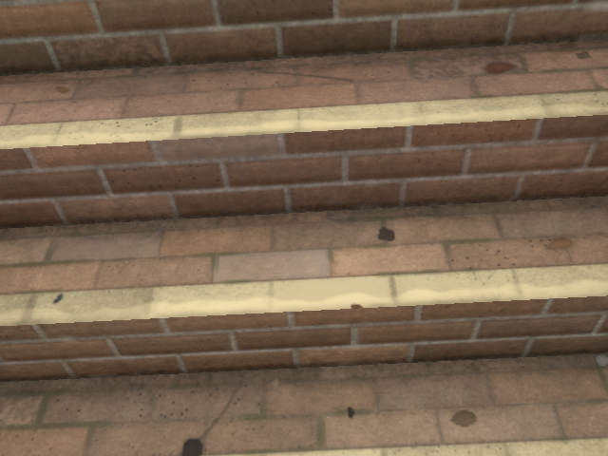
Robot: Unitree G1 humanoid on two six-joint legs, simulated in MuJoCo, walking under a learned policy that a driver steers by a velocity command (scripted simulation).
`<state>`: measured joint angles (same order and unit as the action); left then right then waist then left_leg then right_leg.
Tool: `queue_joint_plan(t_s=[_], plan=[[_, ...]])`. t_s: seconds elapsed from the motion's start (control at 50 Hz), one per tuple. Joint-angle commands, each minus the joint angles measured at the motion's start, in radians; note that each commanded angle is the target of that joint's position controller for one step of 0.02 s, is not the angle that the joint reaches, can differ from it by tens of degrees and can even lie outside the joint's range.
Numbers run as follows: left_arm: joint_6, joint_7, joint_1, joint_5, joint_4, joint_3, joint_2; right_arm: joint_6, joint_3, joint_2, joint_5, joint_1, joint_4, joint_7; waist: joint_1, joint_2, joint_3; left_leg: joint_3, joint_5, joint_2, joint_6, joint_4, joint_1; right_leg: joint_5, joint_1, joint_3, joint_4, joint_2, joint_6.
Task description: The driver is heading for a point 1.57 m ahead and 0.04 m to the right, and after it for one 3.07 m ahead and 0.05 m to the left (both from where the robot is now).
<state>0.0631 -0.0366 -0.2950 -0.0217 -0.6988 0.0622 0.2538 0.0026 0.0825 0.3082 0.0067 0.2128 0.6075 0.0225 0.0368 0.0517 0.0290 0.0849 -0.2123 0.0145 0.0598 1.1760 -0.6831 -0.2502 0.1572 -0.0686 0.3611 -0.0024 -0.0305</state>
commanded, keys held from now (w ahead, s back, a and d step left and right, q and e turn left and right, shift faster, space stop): w+q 0.24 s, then w+e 0.76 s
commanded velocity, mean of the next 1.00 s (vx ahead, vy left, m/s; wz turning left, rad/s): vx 0.47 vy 0.00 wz -0.04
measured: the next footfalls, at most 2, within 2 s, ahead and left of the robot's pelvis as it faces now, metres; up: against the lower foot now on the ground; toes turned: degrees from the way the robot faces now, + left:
left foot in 0.24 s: +0.14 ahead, +0.16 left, +0.00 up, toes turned +9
right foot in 0.78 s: +0.47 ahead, -0.05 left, +0.21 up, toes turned -3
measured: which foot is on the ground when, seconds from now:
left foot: up 0.00-0.22, down 0.24-0.82, up 0.84-1.00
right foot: down 0.00-0.26, up 0.28-0.76, down 0.78-1.00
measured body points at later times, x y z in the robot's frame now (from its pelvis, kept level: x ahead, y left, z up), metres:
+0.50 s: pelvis +0.15 +0.08 +0.00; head +0.16 +0.10 +0.45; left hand +0.24 +0.34 -0.12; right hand +0.26 -0.16 -0.12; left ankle +0.10 +0.15 -0.75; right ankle +0.17 -0.06 -0.53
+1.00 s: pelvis +0.39 +0.03 +0.15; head +0.38 +0.02 +0.60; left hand +0.48 +0.27 +0.02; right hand +0.60 -0.22 +0.10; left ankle +0.37 +0.18 -0.28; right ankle +0.43 -0.04 -0.54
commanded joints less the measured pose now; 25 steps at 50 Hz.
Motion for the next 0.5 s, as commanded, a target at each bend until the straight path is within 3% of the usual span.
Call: queue_joint_plan(t_s=[0.02,0.08,0.14,0.18,0.2,0.22,0.24,0.26,0.28,0.3,0.32,0.34,0.36,0.4,0.44,0.46,0.5], plan=[[0.019,-0.001,0.016,0.002,0.049,0.035,0.143,0.033,-0.008,0.009,0.002,-0.165,-0.112,-0.009,0.036,-0.153,-0.044,-0.026,0.048,0.029,0.013,-0.107,-0.116,0.133,-0.085,0.143,-0.177,0.233,-0.143],[0.016,0.001,0.022,0.015,0.035,0.045,0.176,0.036,-0.019,-0.009,0.004,-0.2,-0.121,-0.026,0.04,-0.168,-0.038,-0.063,0.037,0.044,-0.004,-0.279,-0.011,0.193,-0.078,0.082,-0.167,0.25,-0.137],[0.02,0.006,0.035,0.029,0.025,0.052,0.2,0.037,-0.016,0.004,0.007,-0.216,-0.126,-0.036,0.033,-0.179,-0.029,-0.113,-0.03,0.029,-0.043,-0.415,0.111,0.27,-0.067,0.043,-0.113,0.265,-0.118],[0.015,0.006,0.035,0.044,0.015,0.059,0.22,0.035,-0.008,0.024,0.007,-0.205,-0.132,-0.043,0.017,-0.202,-0.009,-0.14,-0.085,0.002,-0.085,-0.506,0.17,0.423,-0.102,0.044,-0.039,0.29,-0.106],[0.012,0.002,0.043,0.05,0.013,0.06,0.228,0.035,0.0,0.035,0.004,-0.17,-0.123,-0.046,-0.012,-0.203,0.018,-0.162,-0.075,-0.03,-0.116,-0.586,0.235,0.568,-0.119,0.026,0.04,0.286,-0.093],[0.004,-0.005,0.046,0.054,0.009,0.057,0.218,0.039,0.019,0.061,0.001,-0.079,-0.09,-0.047,-0.064,-0.172,0.071,-0.187,-0.011,-0.078,-0.154,-0.706,0.376,0.698,-0.112,-0.032,0.204,0.25,-0.07],[0.005,-0.014,0.028,0.046,0.018,0.045,0.189,0.041,0.048,0.121,-0.003,0.053,-0.048,-0.042,-0.12,-0.114,0.154,-0.131,0.048,-0.078,-0.189,-0.729,0.639,0.657,0.043,-0.082,0.433,0.208,-0.028],[0.022,-0.008,0.034,-0.006,0.098,0.0,0.078,0.045,0.066,0.226,-0.01,0.135,-0.046,-0.027,-0.11,0.168,0.192,0.304,0.26,0.203,-0.311,-0.742,0.969,0.003,0.494,-0.105,0.776,0.092,0.05],[0.048,0.004,0.021,0.002,0.079,-0.013,0.067,0.052,0.052,0.199,-0.015,0.214,-0.026,-0.021,-0.136,0.22,0.292,0.581,0.274,0.351,-0.46,-0.846,1.029,-0.313,0.705,0.059,0.967,0.016,0.07],[0.05,0.02,0.048,0.037,0.058,0.002,0.127,0.053,0.03,0.122,-0.02,0.238,0.004,-0.023,-0.164,0.1,0.248,0.464,0.243,0.338,-0.436,-0.836,0.999,-0.25,0.765,0.11,1.078,0.074,0.062],[0.047,0.025,0.084,0.039,0.06,-0.001,0.127,0.054,0.017,0.09,-0.014,0.168,0.005,-0.022,-0.131,0.03,0.176,0.335,0.247,0.302,-0.384,-0.831,0.885,-0.145,0.765,0.107,1.048,0.115,0.049],[0.04,0.025,0.104,0.023,0.052,-0.006,0.104,0.051,0.003,0.061,-0.014,0.095,-0.001,-0.025,-0.1,-0.015,0.126,0.266,0.317,0.266,-0.351,-0.839,0.772,-0.093,0.732,0.097,1.057,0.132,0.059],[0.028,0.025,0.097,0.014,0.049,-0.005,0.103,0.054,-0.009,0.041,-0.015,0.039,-0.001,-0.024,-0.061,-0.008,0.091,0.201,0.379,0.236,-0.327,-0.866,0.664,-0.048,0.673,0.109,1.038,0.144,0.064],[0.002,0.035,0.002,0.025,-0.003,-0.009,0.064,0.058,-0.017,0.032,-0.032,0.017,0.031,-0.028,-0.007,0.031,0.066,0.096,0.528,0.213,-0.321,-0.876,0.523,-0.014,0.605,0.084,1.18,0.099,0.079],[-0.012,0.024,0.014,0.038,-0.007,-0.014,0.044,0.067,-0.018,0.028,-0.036,0.041,0.061,-0.026,-0.018,0.025,0.014,0.016,0.502,0.201,-0.303,-0.891,0.465,0.04,0.649,0.121,1.212,0.063,0.082],[-0.025,0.013,0.0,0.051,-0.029,-0.022,-0.006,0.063,-0.017,0.029,-0.039,0.128,0.113,-0.026,-0.049,0.105,0.013,0.06,0.436,0.248,-0.338,-0.897,0.511,-0.064,0.756,0.069,1.528,0.005,0.093],[-0.036,-0.005,0.047,0.069,0.024,-0.028,-0.023,0.061,-0.029,0.009,-0.023,0.208,0.17,-0.024,-0.059,0.056,-0.068,0.1,0.183,0.292,-0.321,-0.91,0.591,-0.146,1.036,0.183,1.747,-0.009,0.06]])
Keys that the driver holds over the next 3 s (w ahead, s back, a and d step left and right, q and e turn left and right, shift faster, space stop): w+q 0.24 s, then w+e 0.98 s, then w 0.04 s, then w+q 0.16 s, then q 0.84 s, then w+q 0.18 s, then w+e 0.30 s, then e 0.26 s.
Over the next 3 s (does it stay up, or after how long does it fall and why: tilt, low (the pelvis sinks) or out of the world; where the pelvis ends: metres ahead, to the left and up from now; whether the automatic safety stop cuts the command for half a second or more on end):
stays up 0.98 -0.08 0.62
